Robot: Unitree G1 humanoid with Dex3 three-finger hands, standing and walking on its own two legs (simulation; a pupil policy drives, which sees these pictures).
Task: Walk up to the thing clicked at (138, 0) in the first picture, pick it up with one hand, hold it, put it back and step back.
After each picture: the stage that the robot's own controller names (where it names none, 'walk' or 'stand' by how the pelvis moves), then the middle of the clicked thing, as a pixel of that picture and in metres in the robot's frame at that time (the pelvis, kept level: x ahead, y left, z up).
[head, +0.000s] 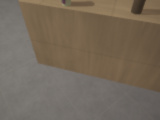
stand; out of the picture +0.95 -0.36 +0.05
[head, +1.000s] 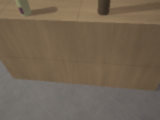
walk; out of the picture +0.87 -0.09 +0.08
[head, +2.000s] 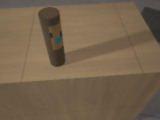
walk; (54, 40) +0.50 +0.14 +0.07
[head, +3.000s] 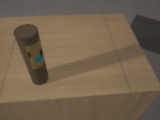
stand; (34, 58) +0.42 +0.18 +0.06
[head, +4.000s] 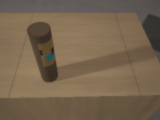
stand; (45, 56) +0.42 +0.16 +0.06
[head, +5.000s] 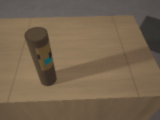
stand; (43, 60) +0.42 +0.16 +0.05
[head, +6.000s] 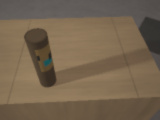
stand; (43, 61) +0.41 +0.16 +0.05
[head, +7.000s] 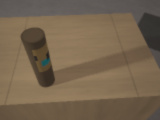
rise first; (40, 61) +0.41 +0.17 +0.05
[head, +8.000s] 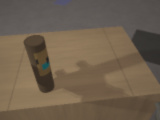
go down; (41, 66) +0.44 +0.16 +0.07
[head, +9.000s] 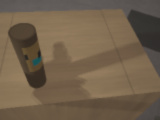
go down; (31, 60) +0.40 +0.17 +0.08
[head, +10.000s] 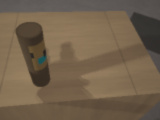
approach; (36, 59) +0.40 +0.16 +0.08
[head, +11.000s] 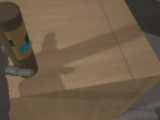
close; (18, 47) +0.41 +0.18 +0.11
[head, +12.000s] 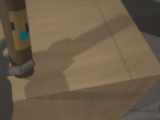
lift; (18, 39) +0.44 +0.18 +0.12
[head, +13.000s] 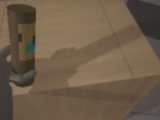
lift; (23, 49) +0.41 +0.18 +0.12
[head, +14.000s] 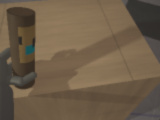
lift; (23, 52) +0.40 +0.18 +0.11
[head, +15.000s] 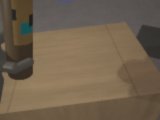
lift; (18, 33) +0.34 +0.17 +0.28
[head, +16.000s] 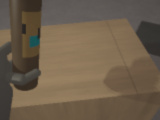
hold; (26, 45) +0.33 +0.16 +0.23
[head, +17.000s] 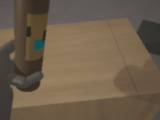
hold; (29, 46) +0.32 +0.14 +0.24
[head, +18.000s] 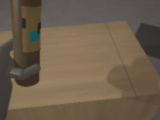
crouch; (26, 41) +0.35 +0.16 +0.24
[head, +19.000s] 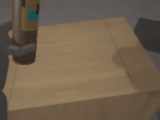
crouch; (25, 21) +0.42 +0.16 +0.26
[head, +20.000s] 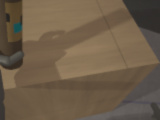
lower; (9, 30) +0.46 +0.19 +0.12
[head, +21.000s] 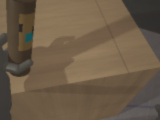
lower; (20, 39) +0.44 +0.17 +0.13
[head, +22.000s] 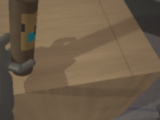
lower; (23, 39) +0.43 +0.17 +0.12
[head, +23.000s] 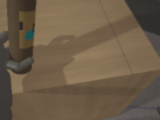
lower; (21, 37) +0.44 +0.17 +0.13
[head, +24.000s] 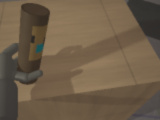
open; (31, 48) +0.40 +0.15 +0.12
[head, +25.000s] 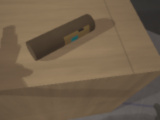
rise; (62, 35) +0.50 +0.05 +0.03
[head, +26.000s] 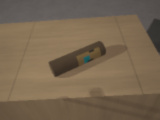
sink last; (78, 58) +0.50 +0.06 +0.01
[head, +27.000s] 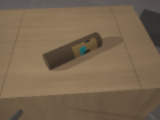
stand; (73, 50) +0.50 +0.06 +0.01
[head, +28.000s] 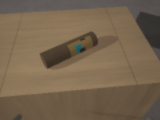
stand; (70, 49) +0.52 +0.06 +0.02
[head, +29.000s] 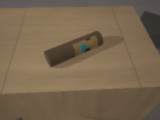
stand; (74, 48) +0.51 +0.05 +0.02
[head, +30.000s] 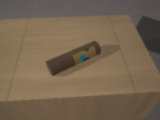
stand; (74, 57) +0.51 +0.05 -0.03
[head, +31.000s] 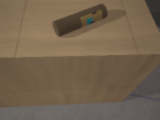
walk; (80, 19) +0.64 +0.02 -0.02
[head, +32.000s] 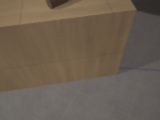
walk; out of the picture +0.92 +0.14 -0.02
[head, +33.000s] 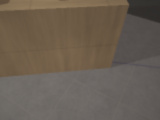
stand; out of the picture +1.10 +0.08 -0.02
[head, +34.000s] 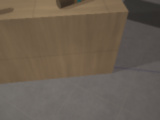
stand; out of the picture +1.10 +0.07 -0.04
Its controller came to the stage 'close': yes
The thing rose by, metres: 0.20
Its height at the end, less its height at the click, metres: -0.09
